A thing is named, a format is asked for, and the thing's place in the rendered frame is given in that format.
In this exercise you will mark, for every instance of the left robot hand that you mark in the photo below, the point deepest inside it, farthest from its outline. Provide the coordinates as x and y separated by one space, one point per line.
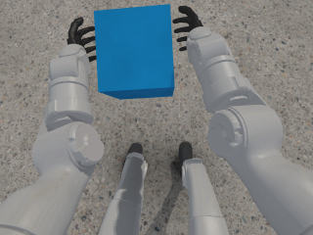
74 36

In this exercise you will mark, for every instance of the right robot hand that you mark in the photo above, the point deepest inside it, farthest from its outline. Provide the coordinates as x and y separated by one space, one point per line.
192 20

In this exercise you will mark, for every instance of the carton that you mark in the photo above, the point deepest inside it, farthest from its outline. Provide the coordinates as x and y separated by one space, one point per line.
134 52

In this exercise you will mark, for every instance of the robot right foot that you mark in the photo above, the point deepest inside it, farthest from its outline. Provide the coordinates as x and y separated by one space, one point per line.
185 152

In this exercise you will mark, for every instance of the robot left forearm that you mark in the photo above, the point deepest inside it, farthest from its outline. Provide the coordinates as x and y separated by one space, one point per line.
68 87

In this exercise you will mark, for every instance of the right robot upper arm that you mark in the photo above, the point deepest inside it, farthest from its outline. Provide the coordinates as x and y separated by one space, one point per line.
249 138

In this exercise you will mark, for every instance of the left robot upper arm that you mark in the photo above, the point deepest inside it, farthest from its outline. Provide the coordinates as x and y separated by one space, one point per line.
65 158

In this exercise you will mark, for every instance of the robot right forearm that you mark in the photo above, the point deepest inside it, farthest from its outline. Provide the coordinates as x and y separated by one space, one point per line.
217 71

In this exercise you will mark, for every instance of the robot right thigh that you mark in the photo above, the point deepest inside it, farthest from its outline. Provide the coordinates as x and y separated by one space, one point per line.
205 216

